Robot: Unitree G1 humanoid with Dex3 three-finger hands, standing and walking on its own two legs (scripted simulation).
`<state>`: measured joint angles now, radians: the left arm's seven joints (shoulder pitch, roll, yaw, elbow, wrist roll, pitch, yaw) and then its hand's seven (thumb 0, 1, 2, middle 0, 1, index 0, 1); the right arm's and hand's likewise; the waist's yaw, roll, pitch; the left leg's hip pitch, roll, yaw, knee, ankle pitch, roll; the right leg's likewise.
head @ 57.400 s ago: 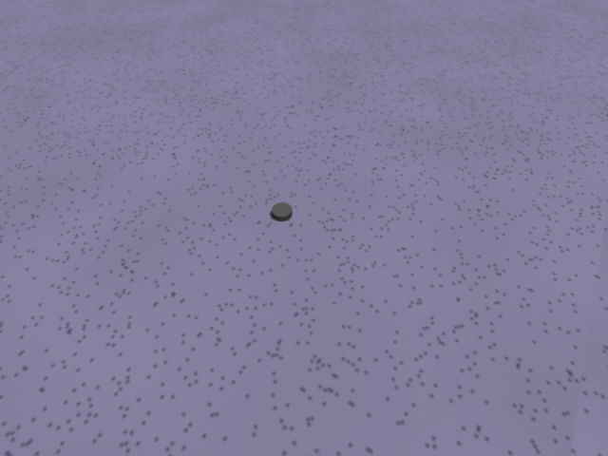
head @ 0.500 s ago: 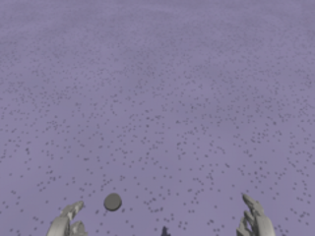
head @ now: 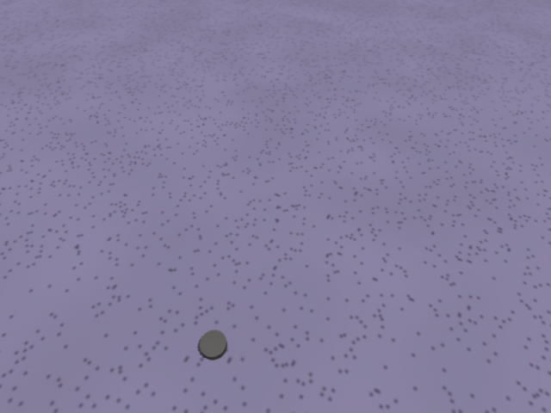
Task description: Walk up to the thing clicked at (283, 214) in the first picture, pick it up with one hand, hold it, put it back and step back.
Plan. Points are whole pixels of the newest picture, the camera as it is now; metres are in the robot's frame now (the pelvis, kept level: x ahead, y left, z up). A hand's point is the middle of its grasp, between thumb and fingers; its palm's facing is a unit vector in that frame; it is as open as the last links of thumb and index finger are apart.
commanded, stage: stand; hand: left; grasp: from above
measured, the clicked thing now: (213, 344) +0.46 +0.23 -0.75
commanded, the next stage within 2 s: none
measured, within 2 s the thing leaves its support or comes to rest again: neither
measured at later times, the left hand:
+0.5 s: hand out of the picture +0.03 +0.23 -0.15, palm faces +0.04 -0.94 -0.33, open 7.4 cm
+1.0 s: hand out of the picture +0.06 +0.22 -0.14, palm faces +0.03 -0.94 -0.33, open 7.4 cm
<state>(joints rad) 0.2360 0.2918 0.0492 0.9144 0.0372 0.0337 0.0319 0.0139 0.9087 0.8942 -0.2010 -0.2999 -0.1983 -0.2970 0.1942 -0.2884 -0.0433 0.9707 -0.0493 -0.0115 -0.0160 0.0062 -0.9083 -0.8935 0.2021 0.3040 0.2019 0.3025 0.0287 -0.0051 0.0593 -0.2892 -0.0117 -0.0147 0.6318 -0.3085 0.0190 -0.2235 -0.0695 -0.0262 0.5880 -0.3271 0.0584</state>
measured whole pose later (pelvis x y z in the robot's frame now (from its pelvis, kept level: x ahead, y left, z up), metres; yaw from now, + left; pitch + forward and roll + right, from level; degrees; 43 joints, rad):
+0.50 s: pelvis -0.01 -0.01 +0.02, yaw +1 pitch -5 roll +0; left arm 0.17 0.29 0.03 1.12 0.03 0.01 0.02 0.01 0.91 0.89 -0.20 -0.30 -0.20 -0.30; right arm 0.14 -0.29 -0.04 1.11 -0.03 0.01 -0.01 0.00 -0.91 -0.89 0.20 0.30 0.20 0.30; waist 0.02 0.01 0.07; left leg -0.14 -0.01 -0.03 0.40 -0.18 0.00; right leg -0.08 -0.07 -0.05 0.37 -0.21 0.05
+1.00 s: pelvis +0.00 -0.03 +0.02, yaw +1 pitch -4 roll +0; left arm 0.13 0.30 0.03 1.14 0.02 0.00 0.01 0.01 0.91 0.89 -0.20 -0.30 -0.20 -0.30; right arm 0.13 -0.32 -0.02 1.14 -0.02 0.00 -0.01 0.00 -0.91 -0.89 0.20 0.30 0.20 0.30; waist 0.01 0.02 0.07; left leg -0.13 0.01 -0.03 0.36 -0.17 -0.02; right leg -0.07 -0.04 -0.05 0.35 -0.21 0.03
